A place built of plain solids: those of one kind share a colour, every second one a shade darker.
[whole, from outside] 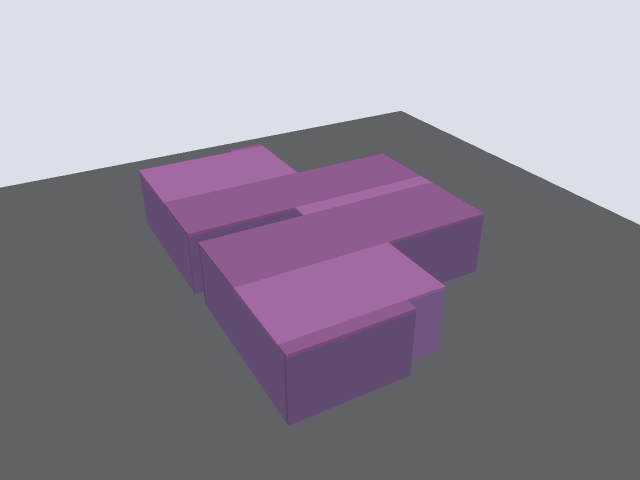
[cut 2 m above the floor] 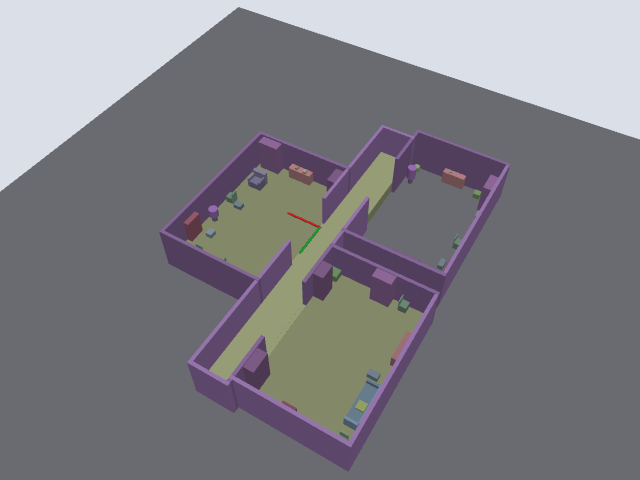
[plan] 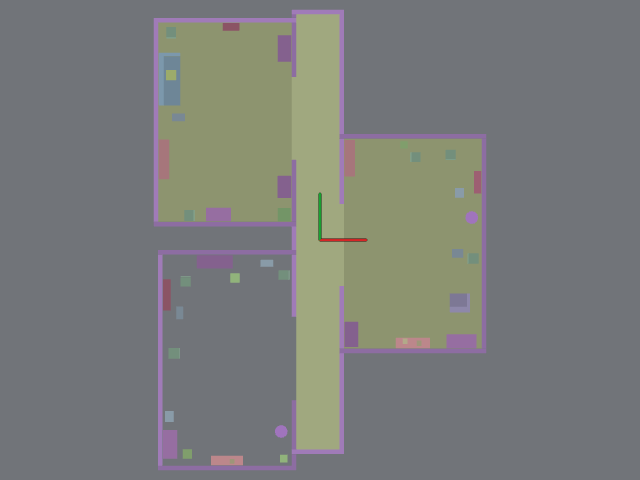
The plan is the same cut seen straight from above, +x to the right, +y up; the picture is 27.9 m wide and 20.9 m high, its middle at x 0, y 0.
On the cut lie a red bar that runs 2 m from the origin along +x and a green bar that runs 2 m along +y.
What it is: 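A storey of a split-level house; a hall and three lower rooms open beside it; the rooms' floors lie 0.80 m, 0.156 m and not at all below the hall's; a bare drop, one riser, a flush line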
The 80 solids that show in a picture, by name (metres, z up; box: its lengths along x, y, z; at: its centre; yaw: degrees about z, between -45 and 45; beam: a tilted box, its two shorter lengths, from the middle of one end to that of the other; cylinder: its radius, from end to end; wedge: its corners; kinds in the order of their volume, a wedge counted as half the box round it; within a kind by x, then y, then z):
{
 "floor_1": {"box": [5.81, 8.68, 0.85], "at": [-4.13, 5.13, 0.38]},
 "floor_2": {"box": [0.2, 3.6, 0.85], "at": [-1.13, 5.3, 0.38]},
 "floor_3": {"box": [1.88, 18.95, 0.85], "at": [-0.09, 0.35, 0.38]},
 "floor_4": {"box": [0.2, 3.57, 0.69], "at": [0.95, -0.22, 0.3]},
 "floor_5": {"box": [5.99, 9.14, 0.69], "at": [4.04, -0.16, 0.3]},
 "wall_1": {"box": [0.2, 8.68, 3.55], "at": [-7.14, 5.13, 1.72]},
 "wall_2": {"box": [0.2, 9.19, 3.55], "at": [-6.96, -5.23, 1.72]},
 "wall_3": {"box": [6.21, 0.2, 3.55], "at": [-4.13, 0.69, 1.72]},
 "wall_4": {"box": [6.21, 0.2, 3.55], "at": [-4.13, 9.57, 1.72]},
 "wall_5": {"box": [6.03, 0.2, 3.55], "at": [-4.04, -9.93, 1.72]},
 "wall_6": {"box": [6.03, 0.2, 3.55], "at": [-4.04, -0.54, 1.72]},
 "wall_7": {"box": [0.2, 0.5, 3.55], "at": [-1.13, -9.57, 1.72]},
 "wall_8": {"box": [0.2, 2.14, 3.55], "at": [-1.13, -8.05, 1.72]},
 "wall_9": {"box": [0.2, 2.71, 3.55], "at": [-1.13, -1.99, 1.72]},
 "wall_10": {"box": [0.2, 1.03, 3.55], "at": [-1.13, 0.08, 1.72]},
 "wall_11": {"box": [0.2, 2.7, 3.55], "at": [-1.13, 2.14, 1.72]},
 "wall_12": {"box": [0.2, 2.37, 3.55], "at": [-1.13, 8.29, 1.72]},
 "wall_13": {"box": [0.2, 0.16, 3.55], "at": [-1.13, 9.75, 1.72]},
 "wall_14": {"box": [2.28, 0.2, 3.55], "at": [-0.09, -9.22, 1.72]},
 "wall_15": {"box": [2.28, 0.2, 3.55], "at": [-0.09, 9.93, 1.72]},
 "wall_16": {"box": [0.2, 4.19, 3.55], "at": [0.95, -7.03, 1.72]},
 "wall_17": {"box": [0.2, 2.73, 3.55], "at": [0.95, -3.37, 1.72]},
 "wall_18": {"box": [0.2, 2.84, 3.55], "at": [0.95, 2.99, 1.72]},
 "wall_19": {"box": [0.2, 5.21, 3.55], "at": [0.95, 7.22, 1.72]},
 "wall_20": {"box": [6.39, 0.2, 3.55], "at": [4.04, -4.83, 1.72]},
 "wall_21": {"box": [6.39, 0.2, 3.55], "at": [4.04, 4.51, 1.72]},
 "wall_22": {"box": [0.2, 9.14, 3.55], "at": [7.14, -0.16, 1.72]},
 "roof_1": {"box": [6.03, 0.7, 0.16], "at": [-4.04, -9.68, 3.58]},
 "roof_2": {"box": [8.29, 5.06, 0.16], "at": [-3.1, 7.14, 3.58]},
 "roof_3": {"box": [8.11, 4.39, 0.16], "at": [-3.01, -7.13, 3.58]},
 "roof_4": {"box": [2.28, 0.36, 0.16], "at": [-0.09, 9.85, 3.58]},
 "roof_5": {"box": [14.48, 4.02, 0.16], "at": [0.0, 2.6, 3.58]},
 "roof_6": {"box": [14.3, 4.49, 0.16], "at": [0.09, -2.68, 3.58]},
 "roof_7": {"box": [8.47, 1.03, 0.16], "at": [3.0, 0.08, 3.58]},
 "wardrobe_1": {"box": [0.63, 1.25, 1.98], "at": [-6.53, -8.9, 0.94]},
 "wardrobe_2": {"box": [1.57, 0.59, 2.2], "at": [-4.58, -0.95, 1.05]},
 "wardrobe_3": {"box": [1.1, 0.6, 2.09], "at": [-4.42, 1.11, 1.84]},
 "wardrobe_4": {"box": [0.6, 0.97, 2.04], "at": [-1.55, 2.32, 1.82]},
 "wardrobe_5": {"box": [0.59, 1.15, 2.18], "at": [-1.55, 8.34, 1.89]},
 "wardrobe_6": {"box": [0.6, 1.1, 1.91], "at": [1.36, -4.11, 1.6]},
 "wardrobe_7": {"box": [1.31, 0.6, 2.07], "at": [6.16, -4.41, 1.68]},
 "sideboard_1": {"box": [0.46, 1.73, 0.72], "at": [-6.79, 3.51, 1.16]},
 "sideboard_2": {"box": [1.4, 0.41, 0.91], "at": [-4.05, -9.6, 0.4]},
 "sideboard_3": {"box": [0.46, 1.59, 0.83], "at": [1.29, 3.56, 1.06]},
 "sideboard_4": {"box": [1.49, 0.46, 0.78], "at": [4.04, -4.48, 1.03]},
 "case_1": {"box": [0.34, 1.36, 1.07], "at": [-6.67, -2.39, 0.48]},
 "case_2": {"box": [0.73, 0.34, 1.38], "at": [-3.87, 9.28, 1.49]},
 "case_3": {"box": [0.32, 0.99, 1.44], "at": [6.86, 2.51, 1.36]},
 "sofa_1": {"box": [0.21, 2.3, 0.91], "at": [-6.91, 7.0, 1.25]},
 "sofa_2": {"box": [0.72, 0.14, 0.64], "at": [-6.45, 5.93, 1.12]},
 "sofa_3": {"box": [0.72, 2.01, 0.42], "at": [-6.45, 7.0, 1.01]},
 "sofa_4": {"box": [0.72, 0.14, 0.64], "at": [-6.45, 8.08, 1.12]},
 "chair_1": {"box": [0.43, 0.06, 0.78], "at": [-6.48, 8.8, 1.19]},
 "chair_2": {"box": [0.43, 0.45, 0.43], "at": [-6.48, 9.05, 1.01]},
 "chair_3": {"box": [0.45, 0.47, 0.51], "at": [-6.37, -4.94, 0.2]},
 "chair_4": {"box": [0.44, 0.41, 0.48], "at": [-5.85, -1.82, 0.19]},
 "chair_5": {"box": [0.4, 0.48, 0.43], "at": [-5.71, 1.07, 1.02]},
 "chair_6": {"box": [0.44, 0.42, 0.49], "at": [-1.59, -1.52, 0.2]},
 "chair_7": {"box": [0.39, 0.43, 0.47], "at": [4.18, 3.61, 0.88]},
 "chair_8": {"box": [0.46, 0.41, 0.44], "at": [5.69, 3.73, 0.86]},
 "chair_9": {"box": [0.05, 0.46, 0.78], "at": [6.45, -0.81, 1.03]},
 "chair_10": {"box": [0.45, 0.46, 0.41], "at": [6.69, -0.81, 0.85]},
 "armchair_1": {"box": [0.13, 0.58, 0.64], "at": [5.71, -2.62, 0.97]},
 "armchair_2": {"box": [0.88, 0.25, 0.87], "at": [6.09, -3.03, 1.08]},
 "armchair_3": {"box": [0.62, 0.58, 0.43], "at": [6.09, -2.62, 0.86]},
 "armchair_4": {"box": [0.13, 0.58, 0.64], "at": [6.46, -2.62, 0.97]},
 "toybox_1": {"box": [0.38, 0.48, 0.39], "at": [-6.55, -7.69, 0.14]},
 "toybox_2": {"box": [0.56, 0.35, 0.32], "at": [-6.16, 5.34, 0.96]},
 "toybox_3": {"box": [0.31, 0.56, 0.36], "at": [-6.11, -3.17, 0.13]},
 "toybox_4": {"box": [0.56, 0.31, 0.34], "at": [-2.32, -1.01, 0.12]},
 "toybox_5": {"box": [0.49, 0.38, 0.27], "at": [5.99, -0.58, 0.78]},
 "toybox_6": {"box": [0.39, 0.43, 0.31], "at": [6.08, 2.05, 0.8]},
 "bush_1": {"cylinder": 0.27, "from": [-1.69, -8.34, 0.46], "to": [-1.69, -8.34, 1.26]},
 "bush_2": {"cylinder": 0.28, "from": [6.61, 0.98, 1.04], "to": [6.61, 0.98, 1.57]},
 "basket_1": {"box": [0.41, 0.41, 0.4], "at": [-5.78, -9.32, 0.15]},
 "basket_2": {"box": [0.41, 0.41, 0.39], "at": [-3.7, -1.65, 0.14]},
 "basket_3": {"box": [0.33, 0.33, 0.43], "at": [-1.58, -9.52, 0.16]},
 "basket_4": {"box": [0.32, 0.32, 0.29], "at": [3.66, 4.14, 0.79]},
 "pouf_1": {"box": [0.57, 0.57, 0.44], "at": [-1.56, 1.11, 1.02]},
 "cushion_1": {"box": [0.45, 0.45, 0.12], "at": [-6.48, 7.18, 1.28]}
}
